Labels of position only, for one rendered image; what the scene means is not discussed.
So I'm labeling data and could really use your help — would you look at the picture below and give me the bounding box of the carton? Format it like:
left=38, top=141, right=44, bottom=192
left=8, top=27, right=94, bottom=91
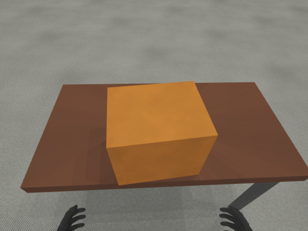
left=106, top=81, right=218, bottom=185

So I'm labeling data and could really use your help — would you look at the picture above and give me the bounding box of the right robot hand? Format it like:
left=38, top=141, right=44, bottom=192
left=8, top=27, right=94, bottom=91
left=219, top=206, right=252, bottom=231

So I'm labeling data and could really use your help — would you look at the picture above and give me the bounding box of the left robot hand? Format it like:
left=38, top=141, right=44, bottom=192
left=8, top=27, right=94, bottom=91
left=57, top=205, right=86, bottom=231

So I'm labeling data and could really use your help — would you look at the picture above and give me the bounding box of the table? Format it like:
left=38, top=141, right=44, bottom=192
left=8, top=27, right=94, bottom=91
left=20, top=82, right=308, bottom=210

